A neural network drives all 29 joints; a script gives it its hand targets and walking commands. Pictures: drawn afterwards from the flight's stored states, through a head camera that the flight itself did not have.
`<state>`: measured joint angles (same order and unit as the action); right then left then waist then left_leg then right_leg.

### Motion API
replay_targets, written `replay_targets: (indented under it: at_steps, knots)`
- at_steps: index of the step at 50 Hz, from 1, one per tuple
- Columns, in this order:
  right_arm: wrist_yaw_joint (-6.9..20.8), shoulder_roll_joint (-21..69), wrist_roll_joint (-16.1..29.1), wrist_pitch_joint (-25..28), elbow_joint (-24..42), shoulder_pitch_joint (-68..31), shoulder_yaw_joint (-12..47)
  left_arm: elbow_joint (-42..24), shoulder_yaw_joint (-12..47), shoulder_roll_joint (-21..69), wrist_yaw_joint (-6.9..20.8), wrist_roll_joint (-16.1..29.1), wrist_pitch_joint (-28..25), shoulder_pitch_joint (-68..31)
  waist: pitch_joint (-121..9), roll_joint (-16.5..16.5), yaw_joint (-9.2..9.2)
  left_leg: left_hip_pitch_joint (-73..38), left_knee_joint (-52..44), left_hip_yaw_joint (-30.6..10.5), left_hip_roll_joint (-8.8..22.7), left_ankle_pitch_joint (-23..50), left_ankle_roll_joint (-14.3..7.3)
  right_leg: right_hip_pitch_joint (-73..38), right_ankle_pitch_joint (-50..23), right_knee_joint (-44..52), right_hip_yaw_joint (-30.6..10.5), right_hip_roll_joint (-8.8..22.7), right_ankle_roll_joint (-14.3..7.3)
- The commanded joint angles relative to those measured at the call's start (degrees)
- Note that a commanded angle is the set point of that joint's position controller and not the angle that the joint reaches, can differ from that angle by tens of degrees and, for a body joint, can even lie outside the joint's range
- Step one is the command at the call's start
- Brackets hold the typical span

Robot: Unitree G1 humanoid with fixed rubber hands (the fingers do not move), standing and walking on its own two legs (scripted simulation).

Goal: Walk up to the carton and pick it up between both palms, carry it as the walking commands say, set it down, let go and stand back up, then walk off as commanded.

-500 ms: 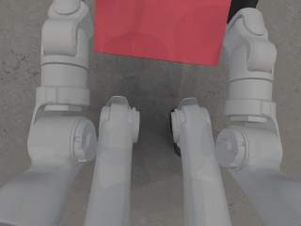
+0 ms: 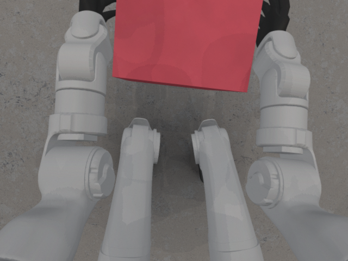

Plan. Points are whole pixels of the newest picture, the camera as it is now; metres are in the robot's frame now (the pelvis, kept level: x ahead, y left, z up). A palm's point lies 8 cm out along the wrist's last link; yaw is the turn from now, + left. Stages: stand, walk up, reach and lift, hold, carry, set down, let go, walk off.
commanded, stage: reach and lift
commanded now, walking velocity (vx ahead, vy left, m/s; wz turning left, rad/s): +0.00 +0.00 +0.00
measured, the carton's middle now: (179, 35) +0.53 +0.00 -0.13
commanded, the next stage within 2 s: none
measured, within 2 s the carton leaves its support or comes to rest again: neither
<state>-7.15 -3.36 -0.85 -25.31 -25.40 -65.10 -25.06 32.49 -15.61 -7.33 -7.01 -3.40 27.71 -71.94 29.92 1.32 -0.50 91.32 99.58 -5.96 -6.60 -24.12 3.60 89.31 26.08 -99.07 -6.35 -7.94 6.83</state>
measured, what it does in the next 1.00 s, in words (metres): rises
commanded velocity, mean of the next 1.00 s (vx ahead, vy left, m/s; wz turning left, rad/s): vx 0.00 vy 0.00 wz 0.00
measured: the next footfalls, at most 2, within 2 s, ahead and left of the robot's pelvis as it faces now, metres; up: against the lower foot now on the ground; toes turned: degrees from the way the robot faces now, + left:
none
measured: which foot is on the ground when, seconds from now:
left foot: down 0.00-1.00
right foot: down 0.00-1.00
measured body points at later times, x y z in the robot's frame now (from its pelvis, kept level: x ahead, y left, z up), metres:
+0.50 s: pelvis +0.02 +0.00 +0.07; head +0.31 +0.01 +0.39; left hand +0.52 +0.15 -0.01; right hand +0.51 -0.15 -0.02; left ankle +0.18 +0.12 -0.48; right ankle +0.17 -0.14 -0.48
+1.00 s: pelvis +0.06 +0.00 +0.14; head +0.21 +0.02 +0.56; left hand +0.50 +0.16 +0.12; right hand +0.49 -0.14 +0.12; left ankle +0.17 +0.12 -0.48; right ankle +0.17 -0.14 -0.48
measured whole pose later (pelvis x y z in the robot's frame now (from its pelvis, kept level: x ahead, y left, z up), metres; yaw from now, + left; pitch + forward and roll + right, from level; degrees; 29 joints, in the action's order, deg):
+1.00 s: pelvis +0.06 +0.00 +0.14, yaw +2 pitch +22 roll -2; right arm -3.5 3.8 -9.2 -23.1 -37.4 -42.9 -26.5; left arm 42.0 -17.7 0.3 -5.1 -10.8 26.6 -48.3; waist -4.7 0.4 -0.2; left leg 71.7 70.6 -9.4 -6.6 -21.0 2.9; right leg 69.6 22.4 -69.6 -6.0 -5.4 4.0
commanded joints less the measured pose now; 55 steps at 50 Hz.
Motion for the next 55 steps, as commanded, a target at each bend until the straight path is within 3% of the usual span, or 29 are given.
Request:
replay_targets:
  at_steps: [1, 3, 6, 8, 12, 17, 18, 23, 25, 26, 29, 32, 35, 39, 40, 43, 45, 51, 55]
  knots:
    - [17.76, 61.19, 6.92, -0.56, -7.37, -50.59, 39.88, 2.66, 25.62, 65.02, 15.48, 7.53, -1.98, -37.78, -120.13, 0.22, -1.74, -36.18, -18.99, 6.84, -1.18, -12.87, -2.68, -22.77, 10.57, 16.08, 11.56, -1.2, -3.93]
    - [18.47, 63.31, 7.49, 0.29, -5.68, -51.08, 39.81, -0.63, 27.39, 67.77, 16.41, 9.43, -2.69, -40.98, -125.0, -0.66, -0.84, -39.66, -20.2, 6.91, -1.19, -10.04, -2.28, -25.23, 6.67, 16.55, 11.73, -1.39, -3.88]
    - [18.59, 65.7, 7.49, 1.09, -6.45, -48.44, 38.16, -3.8, 30.32, 70.35, 16.99, 10.27, -3.47, -42.13, -127.83, -5.3, 0.56, -42.37, -20.44, 8.05, -1.72, -3.24, -1.01, -26.17, 1.05, 17.28, 12.0, -1.81, -4.75]
    - [18.4, 66.25, 7.12, 1.28, -7.67, -45.55, 37.25, -6.03, 31.7, 70.46, 17.14, 10.67, -3.92, -43.26, -129.15, -6.42, 1.52, -43.64, -20.42, 8.45, -1.68, -1.38, -0.66, -27.05, -0.42, 17.95, 11.63, -1.97, -5.15]
    - [18.04, 65.73, 7.39, 2.01, -2.49, -43.23, 39.68, -8.83, 36.05, 72.27, 17.61, 12.4, -4.23, -39.81, -136.56, -7.11, 4.41, -48.47, -20.76, 8.2, -2.08, 4.41, -0.2, -31.74, -6.32, 19.06, 10.95, -2.37, -5.31]
    - [16.71, 64.59, 9.15, 1.44, 5.92, -42.72, 47.19, -10.55, 38.28, 69.84, 17.29, 13.73, -3.87, -34.59, -144.21, -2.46, 3.47, -51.29, -20.98, 8.51, -3.04, 8.98, -1.02, -43.28, -9.85, 21.31, 9.01, -2.45, -4.39]
    - [16.27, 65.83, 9.33, 1.22, 7.71, -41.16, 48.65, -12.66, 39.17, 70.27, 16.91, 14.08, -3.87, -33.28, -146.89, -1.33, 3.67, -53.96, -20.88, 8.23, -3.36, 12.73, -1.0, -46.35, -12.7, 21.81, 9.44, -2.88, -4.31]
    - [14.39, 64.2, 11.35, 0.26, 14.49, -42.31, 53.52, -13.61, 37.14, 64.47, 15.0, 12.32, -3.34, -27.75, -144.54, 3.32, -1.11, -54.37, -21.91, 7.8, -4.05, 13.95, -2.7, -50.39, -12.72, 23.42, 8.09, -2.95, -3.02]
    - [14.05, 63.28, 10.76, 0.06, 13.24, -41.42, 53.17, -12.86, 35.9, 63.35, 14.5, 11.57, -3.49, -27.56, -138.4, 4.41, -1.37, -52.47, -23.21, 7.58, -3.8, 10.28, -3.26, -49.34, -9.09, 24.75, 7.75, -2.77, -3.02]
    - [14.01, 63.9, 10.76, -0.12, 11.39, -40.54, 53.17, -11.62, 34.93, 62.5, 14.32, 10.46, -3.44, -25.83, -135.05, 4.28, -2.8, -51.38, -23.95, 7.69, -3.54, 8.47, -3.3, -49.42, -7.14, 25.48, 7.46, -2.58, -3.17]
    - [14.72, 63.42, 9.73, -0.12, 6.96, -39.62, 50.49, -11.49, 33.75, 61.76, 14.2, 9.46, -3.72, -28.26, -127.38, 2.81, -3.97, -51.44, -27.12, 7.01, -2.84, 3.15, -3.24, -46.54, -1.57, 27.63, 7.59, -2.2, -3.57]
    - [16.04, 64.04, 8.15, -0.35, 0.88, -37.15, 46.6, -11.47, 33.7, 63.25, 14.68, 9.06, -3.68, -32.16, -122.06, -0.76, -2.82, -53.08, -30.8, 6.28, -1.64, -1.96, -2.56, -44.9, 2.09, 29.97, 7.95, -1.69, -4.6]
    - [17.39, 65.97, 6.15, -0.05, -5.82, -35.94, 41.83, -9.13, 33.74, 67.28, 15.53, 9.21, -3.53, -34.64, -115.8, -4.92, 0.06, -55.32, -34.28, 4.67, -0.77, -6.66, -1.74, -41.82, 4.23, 31.75, 8.53, -1.28, -5.42]
    - [19.16, 68.8, 4.66, 1.43, -9.1, -33.44, 37.73, -5.56, 34.93, 74.2, 17.32, 9.1, -3.65, -32.13, -111.85, -9.75, 3.09, -58.16, -36.96, 4.46, -0.28, -3.66, -0.43, -40.35, 0.09, 34.09, 8.81, -0.89, -6.41]
    - [19.47, 68.98, 4.05, 1.71, -9.67, -32.98, 37.07, -3.32, 34.27, 75.74, 17.74, 8.64, -3.68, -29.56, -109.97, -9.53, 3.78, -57.74, -37.4, 4.43, -0.43, -2.7, -0.26, -40.34, -0.76, 34.87, 8.53, -0.88, -6.52]
    - [20.0, 69.77, 3.68, 2.58, -8.85, -31.19, 36.98, 0.84, 31.57, 77.69, 18.78, 7.06, -4.35, -22.61, -105.27, -8.38, 3.32, -56.24, -38.34, 5.31, -0.96, 2.26, -0.75, -42.18, -4.03, 37.01, 7.63, -0.59, -6.59]
    - [19.99, 71.01, 1.95, 2.64, -9.44, -27.39, 35.81, 4.65, 28.31, 78.78, 19.35, 5.29, -4.62, -16.44, -98.15, -5.52, 2.91, -53.98, -39.72, 5.51, -1.25, 4.24, -1.42, -43.06, -4.49, 38.99, 7.24, -0.59, -6.11]
    - [19.89, 68.09, -6.07, 1.98, -16.43, -13.58, 24.54, 15.13, 14.07, 74.67, 19.74, -2.85, -5.07, -3.54, -68.81, -0.76, 1.94, -45.4, -47.11, 5.05, -1.06, -1.12, -2.7, -42.99, -0.21, 46.25, 6.34, 0.46, -6.28]
    - [19.49, 67.83, -8.49, 1.88, -16.87, -9.0, 23.16, 14.54, 11.36, 71.99, 19.36, -4.26, -6.1, 0.67, -62.59, 1.08, 0.48, -49.28, -51.83, 4.51, -0.78, -2.51, -3.42, -47.26, 0.56, 50.9, 6.01, 0.5, -6.33]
